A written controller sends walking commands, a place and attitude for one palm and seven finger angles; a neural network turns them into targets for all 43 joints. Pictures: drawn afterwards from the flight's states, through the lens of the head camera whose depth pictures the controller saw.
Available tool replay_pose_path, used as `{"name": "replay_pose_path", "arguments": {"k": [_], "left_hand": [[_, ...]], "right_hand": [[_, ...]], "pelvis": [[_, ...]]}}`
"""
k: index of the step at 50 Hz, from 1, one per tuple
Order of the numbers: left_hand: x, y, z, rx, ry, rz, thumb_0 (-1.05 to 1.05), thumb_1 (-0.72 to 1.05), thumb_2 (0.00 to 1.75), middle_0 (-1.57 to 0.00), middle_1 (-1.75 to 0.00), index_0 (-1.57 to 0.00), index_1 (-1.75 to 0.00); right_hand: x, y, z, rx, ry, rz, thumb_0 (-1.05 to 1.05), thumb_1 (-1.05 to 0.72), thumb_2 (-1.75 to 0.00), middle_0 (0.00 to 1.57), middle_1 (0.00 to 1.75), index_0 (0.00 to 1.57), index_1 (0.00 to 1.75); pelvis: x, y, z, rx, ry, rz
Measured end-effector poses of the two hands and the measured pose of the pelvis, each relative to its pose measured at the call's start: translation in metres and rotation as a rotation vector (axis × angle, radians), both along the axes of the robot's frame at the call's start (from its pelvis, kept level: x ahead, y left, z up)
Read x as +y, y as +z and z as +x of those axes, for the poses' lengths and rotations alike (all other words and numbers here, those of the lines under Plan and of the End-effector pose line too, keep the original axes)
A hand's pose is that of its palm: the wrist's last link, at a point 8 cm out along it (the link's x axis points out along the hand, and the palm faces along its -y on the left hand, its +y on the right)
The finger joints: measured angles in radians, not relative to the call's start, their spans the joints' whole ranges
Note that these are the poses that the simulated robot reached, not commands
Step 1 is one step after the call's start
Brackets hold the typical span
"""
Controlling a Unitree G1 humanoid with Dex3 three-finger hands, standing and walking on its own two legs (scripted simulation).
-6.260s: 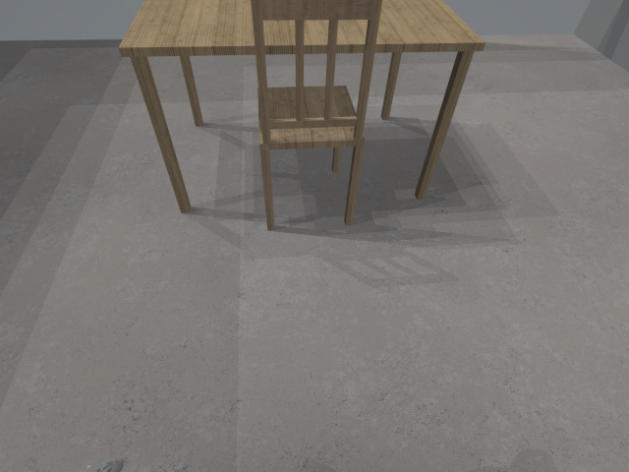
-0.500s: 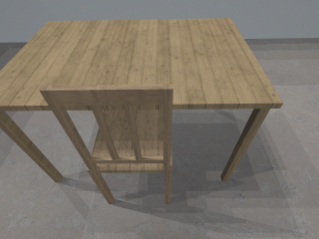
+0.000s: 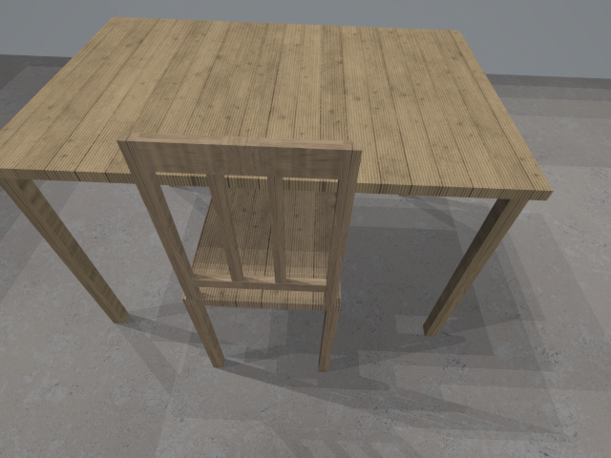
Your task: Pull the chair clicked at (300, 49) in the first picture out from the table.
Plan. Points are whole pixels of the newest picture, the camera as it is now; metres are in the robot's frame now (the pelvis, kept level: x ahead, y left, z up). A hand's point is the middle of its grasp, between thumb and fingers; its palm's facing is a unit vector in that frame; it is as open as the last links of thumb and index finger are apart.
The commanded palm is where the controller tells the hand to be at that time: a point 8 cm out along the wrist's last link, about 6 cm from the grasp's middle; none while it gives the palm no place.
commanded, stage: come to a stop and stand still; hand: left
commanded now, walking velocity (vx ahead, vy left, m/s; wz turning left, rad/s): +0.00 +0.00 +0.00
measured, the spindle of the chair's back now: (227, 233) +0.51 +0.18 -0.07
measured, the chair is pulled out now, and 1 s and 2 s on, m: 0.00 0.00 0.00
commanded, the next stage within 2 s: look again from close up in 0.38 s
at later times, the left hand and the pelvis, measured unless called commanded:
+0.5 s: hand out of the picture -0.05 +0.12 -0.17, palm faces +0.03 -0.99 -0.15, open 7.4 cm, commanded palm none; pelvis -0.02 -0.02 +0.01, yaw +0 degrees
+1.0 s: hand out of the picture +0.01 +0.18 -0.17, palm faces +0.02 -0.98 -0.20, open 7.3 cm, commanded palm none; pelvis +0.00 +0.01 +0.00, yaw +0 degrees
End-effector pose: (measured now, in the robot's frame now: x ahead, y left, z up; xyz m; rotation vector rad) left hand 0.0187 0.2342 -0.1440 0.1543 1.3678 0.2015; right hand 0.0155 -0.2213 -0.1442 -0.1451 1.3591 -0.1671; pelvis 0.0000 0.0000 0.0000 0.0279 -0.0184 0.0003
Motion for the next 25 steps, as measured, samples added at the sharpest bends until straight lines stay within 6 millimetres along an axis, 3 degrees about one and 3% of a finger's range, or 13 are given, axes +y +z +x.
{"name": "replay_pose_path", "arguments": {"k": [6,11,19,25], "left_hand": [[-0.020,0.007,-0.038,0.058,-0.017,-0.015,0.00,0.91,0.90,-0.19,-0.29,-0.20,-0.30],[-0.036,0.006,-0.057,0.083,-0.012,-0.045,0.00,0.91,0.90,-0.20,-0.29,-0.20,-0.30],[-0.054,0.003,-0.070,0.093,0.003,-0.080,0.00,0.90,0.90,-0.20,-0.30,-0.20,-0.30],[-0.060,0.001,-0.071,0.091,-0.003,-0.083,0.00,0.90,0.90,-0.20,-0.30,-0.20,-0.30]], "right_hand": [[-0.007,-0.003,-0.014,-0.003,-0.020,0.028,0.01,-0.93,-0.90,0.20,0.30,0.20,0.30],[-0.008,-0.001,-0.036,0.030,-0.017,0.039,0.00,-0.92,-0.90,0.20,0.30,0.19,0.30],[-0.005,0.000,-0.069,0.111,-0.028,0.052,0.00,-0.91,-0.90,0.19,0.30,0.19,0.30],[-0.001,-0.001,-0.081,0.135,-0.035,0.066,0.00,-0.91,-0.90,0.19,0.30,0.19,0.30]], "pelvis": [[-0.006,0.004,-0.012,-0.012,-0.004,-0.015],[-0.012,0.006,-0.019,-0.014,-0.006,-0.015],[-0.019,0.007,-0.023,-0.010,-0.002,-0.017],[-0.021,0.006,-0.023,-0.003,-0.001,-0.025]]}}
